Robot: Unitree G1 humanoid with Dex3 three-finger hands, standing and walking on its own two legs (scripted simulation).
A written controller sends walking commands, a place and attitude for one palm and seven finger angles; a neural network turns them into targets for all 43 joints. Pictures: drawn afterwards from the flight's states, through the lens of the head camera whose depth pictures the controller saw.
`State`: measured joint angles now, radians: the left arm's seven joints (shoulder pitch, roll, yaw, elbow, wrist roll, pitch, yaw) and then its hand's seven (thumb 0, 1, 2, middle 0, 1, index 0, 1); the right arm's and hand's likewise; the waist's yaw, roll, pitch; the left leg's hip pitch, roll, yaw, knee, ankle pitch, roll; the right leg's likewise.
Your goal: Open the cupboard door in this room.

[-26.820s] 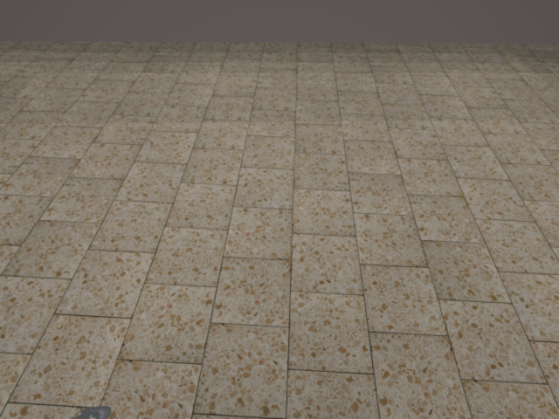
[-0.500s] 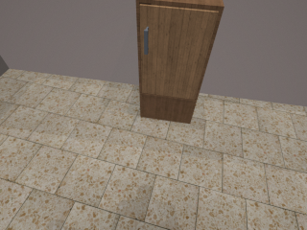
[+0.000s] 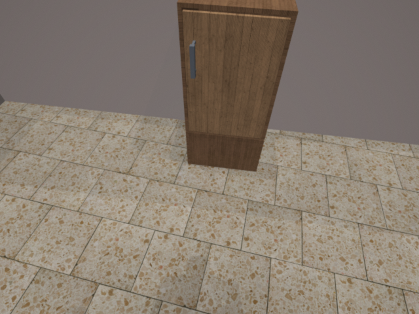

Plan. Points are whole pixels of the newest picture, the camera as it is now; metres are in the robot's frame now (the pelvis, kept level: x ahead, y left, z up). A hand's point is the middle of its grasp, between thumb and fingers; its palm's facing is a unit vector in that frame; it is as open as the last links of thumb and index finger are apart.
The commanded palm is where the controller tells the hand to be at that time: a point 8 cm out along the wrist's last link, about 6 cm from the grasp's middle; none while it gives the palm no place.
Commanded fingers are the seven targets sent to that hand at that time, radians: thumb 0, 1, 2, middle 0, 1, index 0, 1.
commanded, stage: look at it before walking up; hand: left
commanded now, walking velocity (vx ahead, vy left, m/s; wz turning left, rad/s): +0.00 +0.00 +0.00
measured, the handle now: (193, 59) +1.02 +0.13 -0.04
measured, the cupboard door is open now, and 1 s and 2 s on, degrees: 0 0 0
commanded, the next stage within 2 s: take the last steps up to it in 0.42 s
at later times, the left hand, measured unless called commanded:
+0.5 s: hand out of the picture -0.02 +0.16 -0.18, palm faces +0.03 -0.99 -0.16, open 7.3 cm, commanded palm none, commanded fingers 0.00 0.90 0.90 -0.20 -0.30 -0.20 -0.30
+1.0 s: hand out of the picture +0.01 +0.13 -0.18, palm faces +0.07 -0.98 -0.18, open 7.3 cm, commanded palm none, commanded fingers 0.00 0.90 0.90 -0.20 -0.30 -0.20 -0.30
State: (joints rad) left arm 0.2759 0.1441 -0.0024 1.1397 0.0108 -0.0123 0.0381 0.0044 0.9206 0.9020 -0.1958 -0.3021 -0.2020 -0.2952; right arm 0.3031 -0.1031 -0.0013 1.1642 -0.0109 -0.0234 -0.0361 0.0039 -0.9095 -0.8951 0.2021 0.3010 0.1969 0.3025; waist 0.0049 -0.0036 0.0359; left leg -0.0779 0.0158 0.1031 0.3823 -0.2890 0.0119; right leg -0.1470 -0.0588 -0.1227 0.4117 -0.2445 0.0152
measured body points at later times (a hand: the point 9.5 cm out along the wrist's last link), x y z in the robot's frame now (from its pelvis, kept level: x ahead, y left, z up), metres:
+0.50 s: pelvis -0.01 +0.00 +0.00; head +0.01 +0.00 +0.45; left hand -0.02 +0.21 -0.16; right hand -0.02 -0.22 -0.16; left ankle -0.05 +0.10 -0.74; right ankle -0.02 -0.12 -0.74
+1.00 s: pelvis +0.07 -0.03 -0.01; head +0.10 -0.04 +0.44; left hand +0.00 +0.18 -0.16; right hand +0.05 -0.25 -0.17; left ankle +0.02 +0.09 -0.68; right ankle -0.02 -0.12 -0.74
